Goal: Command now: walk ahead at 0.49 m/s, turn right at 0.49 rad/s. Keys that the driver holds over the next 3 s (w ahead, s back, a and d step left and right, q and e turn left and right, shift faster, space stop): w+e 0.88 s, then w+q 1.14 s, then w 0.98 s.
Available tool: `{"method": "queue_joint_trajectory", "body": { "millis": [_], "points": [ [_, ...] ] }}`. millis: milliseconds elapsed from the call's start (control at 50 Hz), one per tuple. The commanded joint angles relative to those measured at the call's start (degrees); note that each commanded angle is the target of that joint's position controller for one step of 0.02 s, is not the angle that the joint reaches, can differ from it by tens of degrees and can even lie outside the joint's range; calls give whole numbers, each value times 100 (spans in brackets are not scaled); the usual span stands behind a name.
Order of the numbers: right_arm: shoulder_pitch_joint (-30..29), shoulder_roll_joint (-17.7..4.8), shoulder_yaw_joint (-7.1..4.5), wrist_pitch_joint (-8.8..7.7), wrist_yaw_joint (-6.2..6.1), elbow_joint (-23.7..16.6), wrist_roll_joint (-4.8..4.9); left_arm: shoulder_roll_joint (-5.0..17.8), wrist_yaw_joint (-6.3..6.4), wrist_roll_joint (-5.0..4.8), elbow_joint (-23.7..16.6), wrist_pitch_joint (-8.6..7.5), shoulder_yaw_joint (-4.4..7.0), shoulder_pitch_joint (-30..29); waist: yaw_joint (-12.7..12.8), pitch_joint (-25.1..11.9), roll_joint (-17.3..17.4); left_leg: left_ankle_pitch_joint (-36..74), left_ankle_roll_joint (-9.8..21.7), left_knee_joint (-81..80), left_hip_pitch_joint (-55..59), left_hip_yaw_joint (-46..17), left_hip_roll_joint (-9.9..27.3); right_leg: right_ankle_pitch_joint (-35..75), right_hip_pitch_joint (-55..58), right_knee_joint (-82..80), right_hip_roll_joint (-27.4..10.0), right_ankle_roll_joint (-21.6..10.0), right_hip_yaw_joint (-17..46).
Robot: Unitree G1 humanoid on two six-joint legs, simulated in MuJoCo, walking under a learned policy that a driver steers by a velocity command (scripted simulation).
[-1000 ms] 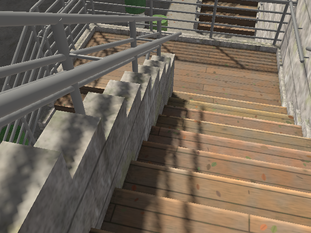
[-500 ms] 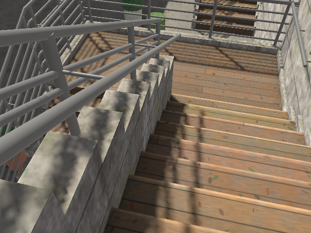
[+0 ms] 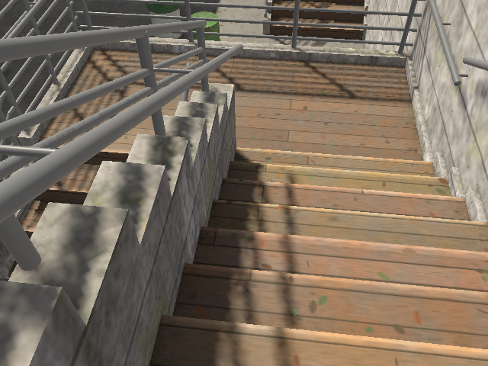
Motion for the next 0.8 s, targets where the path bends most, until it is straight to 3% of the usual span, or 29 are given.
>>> {"method": "queue_joint_trajectory", "body": {
  "millis": [20,60,80,100,120,200,240,260,280,300,320,340,360,380,400,420,440,460,480,520,540,580,600,620,660,700,740,760,800],
  "points": [
    [-311,-771,-210,-40,64,-429,88,726,79,-94,-396,-208,159,-37,-139,512,-515,1672,98,-980,-542,-255,114,1663,-86,-812,-1480,-1251,2102],
    [-1101,-667,-144,-191,141,-660,-117,733,123,-1,-472,-227,200,191,247,460,-27,2379,63,-1984,-509,-189,45,619,64,-426,-1247,-1126,2146],
    [-1110,-645,-154,-315,170,-746,-47,728,142,-9,-509,-282,208,96,252,495,45,2886,56,-2288,179,-123,-122,405,-492,-275,-1149,-1032,2116],
    [-1191,-474,-104,-284,222,-809,-60,768,118,-14,-611,-279,212,-64,260,325,-25,3094,116,-2479,877,-44,-292,355,-892,-198,-1018,-893,1969],
    [-962,-402,-96,-246,241,-819,56,782,116,-12,-532,-255,190,12,246,388,-219,3048,133,-2653,1222,-82,-377,607,-960,196,-941,-862,1862],
    [-990,-488,-35,-271,81,-1060,252,694,222,126,-489,-69,178,296,616,652,-775,2050,62,-4102,1759,-361,-357,1654,-107,1033,-706,-597,1997],
    [-122,-568,-86,-357,-99,-910,402,827,309,273,-466,158,204,125,168,400,-666,2748,134,-5175,2566,-546,4,1992,240,2617,-533,-544,1796],
    [878,-642,-121,-382,-158,-689,358,968,289,205,-388,183,250,88,-301,95,-339,3530,94,-5410,3712,-87,19,1648,-154,3713,-363,-483,1450],
    [1879,-1104,-293,-353,-132,-389,180,1014,197,138,-354,115,253,-31,-770,-282,-5,2658,189,-5033,5045,-151,76,981,-970,5232,-188,-490,1297],
    [2481,-1358,-324,-300,-82,-334,34,492,110,-83,-417,11,200,217,-786,-828,797,4016,405,-2947,6893,-618,818,-2638,-2842,7302,324,-270,910],
    [2639,-1361,-320,-283,77,-290,19,192,152,-301,-445,-7,103,937,-355,-1364,899,4142,496,-1863,7438,-1260,1661,-2745,-3988,8424,-59,-338,674],
    [2637,-1398,-355,-254,118,-333,229,252,242,-180,-541,23,41,738,-430,-1426,1217,2136,900,-2526,6903,-2082,2103,-2241,-4658,8857,-342,-272,285],
    [2330,-1560,-437,-269,-5,-274,428,355,199,-39,-801,90,23,-64,-441,-1133,1619,-1567,1633,-4027,5894,-3349,2366,-1410,-5235,8831,-431,-125,-26],
    [1768,-865,-215,-372,-25,-545,447,665,149,266,-913,208,113,-1090,-480,-66,325,-2534,1564,-4416,4283,-2577,1977,-533,-4858,7875,-762,-153,375],
    [1637,-743,-141,-454,-44,-475,381,567,97,229,-889,271,137,-1146,-345,487,554,-1348,1547,-4166,3270,-2493,1910,-367,-4507,7281,-838,-97,428],
    [1524,-507,-25,-564,-48,-420,262,585,17,118,-691,296,182,-1006,22,907,94,-366,1009,-3930,2281,-1606,1337,784,-3878,5779,-1005,-36,987],
    [1585,-605,-67,-596,-97,-411,244,470,0,102,-500,392,187,-750,130,874,447,312,672,-3769,2081,-1350,1288,974,-3617,5406,-955,84,837],
    [1591,-687,-79,-650,-110,-355,286,347,-38,105,-566,422,176,-877,309,932,359,734,549,-3606,1618,-894,1081,1773,-3354,4486,-901,321,759],
    [1959,-758,-33,-640,-112,-277,407,254,-67,180,-609,460,162,-1077,136,717,486,1530,565,-3561,1818,-915,1169,1922,-3291,4136,-712,400,693],
    [2470,-873,-47,-499,-174,-57,462,55,-106,122,-672,588,115,-1207,95,215,895,2881,660,-3307,2677,-750,1330,1839,-3386,3932,-560,353,650],
    [2462,-1071,-108,-501,-193,-81,403,169,-128,135,-514,642,189,-960,186,-50,1007,2735,539,-3017,2922,-650,1260,2411,-3356,4413,-523,185,578],
    [2572,-1048,-121,-484,-184,-53,517,210,-151,113,-706,616,180,-1860,17,264,671,1383,310,-3163,3147,-703,1223,2776,-3956,4382,-553,6,542],
    [2629,-824,-75,-463,-214,107,478,207,-186,198,-708,509,189,-2144,-50,512,405,190,182,-2726,3355,-643,1096,3434,-4309,3862,-691,-106,1085],
    [2537,-675,-13,-498,-222,14,393,310,-237,131,-730,379,220,-2349,-119,664,230,-567,50,-2608,3237,-189,769,4185,-4180,3047,-567,-123,838],
    [2732,-758,-55,-579,-126,-11,316,356,-210,212,-934,271,208,-3007,-493,801,776,-327,211,-2565,3418,-114,787,4484,-4238,2843,-486,-61,56],
    [3141,-519,-3,-639,-155,164,328,312,-214,287,-1180,231,152,-3494,-739,1014,635,-184,316,-2211,3659,44,790,4960,-4336,2041,-649,-8,85],
    [3036,-672,-55,-606,-70,27,102,141,-307,-9,-1375,198,43,-3937,-968,1209,471,-915,508,-2405,3021,627,654,5250,-3004,490,-693,140,-676],
    [2794,-823,-63,-469,-176,-29,162,22,-355,-105,-1399,121,-1,-3988,-1055,1309,464,-648,562,-2388,3066,662,767,5135,-2627,-12,-731,178,-631],
    [2876,-840,-22,-224,-242,70,79,76,-322,-153,-1379,78,-18,-4232,-1223,1173,514,178,662,-1820,3679,758,777,4640,-2131,-721,-810,124,-777]
  ]
}}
